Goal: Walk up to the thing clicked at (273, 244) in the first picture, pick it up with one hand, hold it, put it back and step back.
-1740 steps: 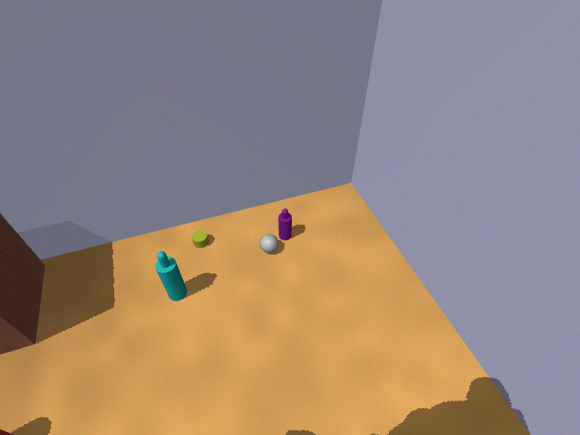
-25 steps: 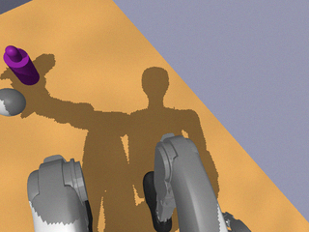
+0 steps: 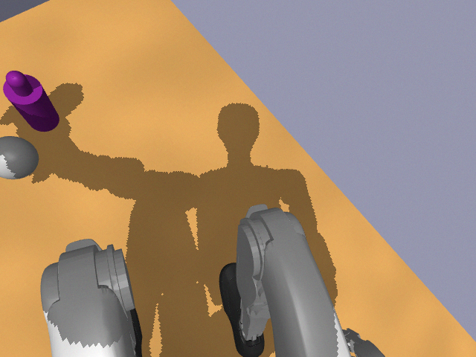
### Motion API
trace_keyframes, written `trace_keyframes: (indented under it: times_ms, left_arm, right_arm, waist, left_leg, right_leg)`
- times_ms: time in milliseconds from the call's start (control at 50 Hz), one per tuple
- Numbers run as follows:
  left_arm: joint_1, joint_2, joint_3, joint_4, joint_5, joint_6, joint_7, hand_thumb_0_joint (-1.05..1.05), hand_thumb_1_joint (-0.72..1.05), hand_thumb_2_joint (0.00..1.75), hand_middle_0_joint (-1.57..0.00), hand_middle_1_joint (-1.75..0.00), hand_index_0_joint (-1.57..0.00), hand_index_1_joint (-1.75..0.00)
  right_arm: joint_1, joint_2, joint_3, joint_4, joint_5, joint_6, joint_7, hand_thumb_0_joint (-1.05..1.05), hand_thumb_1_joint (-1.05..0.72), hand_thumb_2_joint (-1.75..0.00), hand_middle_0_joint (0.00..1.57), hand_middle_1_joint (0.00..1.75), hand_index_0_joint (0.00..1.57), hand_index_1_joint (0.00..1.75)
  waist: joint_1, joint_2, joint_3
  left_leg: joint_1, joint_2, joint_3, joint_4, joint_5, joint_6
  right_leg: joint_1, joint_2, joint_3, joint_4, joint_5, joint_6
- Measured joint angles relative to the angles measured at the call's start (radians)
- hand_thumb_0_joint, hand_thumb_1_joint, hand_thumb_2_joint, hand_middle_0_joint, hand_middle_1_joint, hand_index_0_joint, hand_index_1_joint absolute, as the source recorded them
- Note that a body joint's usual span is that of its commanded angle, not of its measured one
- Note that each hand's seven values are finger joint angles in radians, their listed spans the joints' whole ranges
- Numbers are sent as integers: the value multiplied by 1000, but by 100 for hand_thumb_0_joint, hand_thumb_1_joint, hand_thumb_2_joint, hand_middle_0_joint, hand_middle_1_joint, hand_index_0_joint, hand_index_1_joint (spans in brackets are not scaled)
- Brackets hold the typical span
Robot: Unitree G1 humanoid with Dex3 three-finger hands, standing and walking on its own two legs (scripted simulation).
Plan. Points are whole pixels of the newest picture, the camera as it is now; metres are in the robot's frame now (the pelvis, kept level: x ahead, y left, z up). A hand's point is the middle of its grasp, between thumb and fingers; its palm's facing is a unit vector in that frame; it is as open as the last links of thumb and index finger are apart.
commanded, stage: rise first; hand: left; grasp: from above
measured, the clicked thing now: (12, 157) +0.49 +0.32 -0.28
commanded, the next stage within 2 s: none
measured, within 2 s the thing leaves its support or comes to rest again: neither
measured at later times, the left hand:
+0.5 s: hand out of the picture +0.45 +0.35 -0.17, palm faces -0.47 -0.08 -0.88, open 13.9 cm
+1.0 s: hand out of the picture +0.45 +0.35 -0.17, palm faces -0.47 -0.09 -0.88, open 13.7 cm
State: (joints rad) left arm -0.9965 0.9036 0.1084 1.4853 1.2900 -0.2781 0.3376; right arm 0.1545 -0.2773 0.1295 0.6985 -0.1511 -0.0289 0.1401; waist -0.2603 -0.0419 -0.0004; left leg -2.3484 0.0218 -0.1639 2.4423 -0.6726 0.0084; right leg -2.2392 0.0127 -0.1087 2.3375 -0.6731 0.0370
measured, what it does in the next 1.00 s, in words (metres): stands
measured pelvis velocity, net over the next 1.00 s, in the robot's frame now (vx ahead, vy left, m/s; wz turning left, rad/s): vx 0.00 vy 0.00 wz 0.00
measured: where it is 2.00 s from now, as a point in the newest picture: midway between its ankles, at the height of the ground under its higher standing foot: (190, 344)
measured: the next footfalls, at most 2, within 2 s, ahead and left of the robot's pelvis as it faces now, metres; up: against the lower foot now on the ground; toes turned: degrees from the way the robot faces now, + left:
none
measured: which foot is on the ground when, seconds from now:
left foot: down 0.00-1.00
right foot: down 0.00-1.00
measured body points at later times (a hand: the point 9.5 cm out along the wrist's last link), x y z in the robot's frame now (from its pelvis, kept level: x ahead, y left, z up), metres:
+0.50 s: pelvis +0.00 +0.00 +0.00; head +0.24 +0.09 +0.37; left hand +0.47 +0.35 -0.12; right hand +0.06 -0.27 -0.09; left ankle +0.08 +0.13 -0.29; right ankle +0.11 -0.12 -0.29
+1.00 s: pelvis +0.00 +0.00 +0.00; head +0.24 +0.09 +0.37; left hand +0.47 +0.35 -0.12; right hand +0.06 -0.27 -0.09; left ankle +0.08 +0.13 -0.29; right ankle +0.11 -0.12 -0.29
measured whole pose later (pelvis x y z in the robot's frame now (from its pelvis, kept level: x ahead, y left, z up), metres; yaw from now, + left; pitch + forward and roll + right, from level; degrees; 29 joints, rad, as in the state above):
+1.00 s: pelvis +0.00 +0.00 +0.00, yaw +0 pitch +32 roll -10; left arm -1.00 0.90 0.11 1.49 1.29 -0.27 0.34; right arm 0.16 -0.28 0.13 0.70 -0.15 -0.05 0.14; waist -0.26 -0.04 0.00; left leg -2.35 0.02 -0.17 2.45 -0.68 0.01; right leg -2.24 0.01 -0.11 2.34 -0.68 0.04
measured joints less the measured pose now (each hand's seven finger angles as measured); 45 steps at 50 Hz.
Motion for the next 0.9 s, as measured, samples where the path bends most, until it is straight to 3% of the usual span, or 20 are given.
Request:
trace_keyframes:
  times_ms: [200, 440, 900]
  left_arm:
    - [8, -3, 14, -18, 2, -1, 6, 0, -53, 101, -10, -103, -10, -103]
    - [11, -9, 3, -20, -7, 0, -11, 0, -51, 99, -12, -102, -12, -102]
    - [-4, -3, 0, 11, 1, 5, 9, 0, -48, 97, -14, -99, -14, -99]
  right_arm:
    - [3, 2, -2, -1, 1, -4, 1, 0, -91, -89, 21, 30, 20, 30]
    - [-1, 0, -5, -2, 2, -6, 4, 0, -91, -89, 21, 30, 20, 30]
    - [-3, 0, -1, 6, -5, -18, 1, 0, -91, -89, 21, 30, 20, 30]
  waist:
    - [2, 1, -1]
    - [5, 2, -2]
    - [-1, -1, 0]
  left_leg:
    - [-1, 1, 0, 0, -3, -2]
    - [2, -1, 0, -3, -2, -4]
    - [-2, 0, -1, 4, -2, -3]
  right_leg:
    - [-3, 1, 0, 1, -2, -1]
    - [-1, 0, 0, -1, -2, -2]
    - [-6, 3, 1, 5, 1, -1]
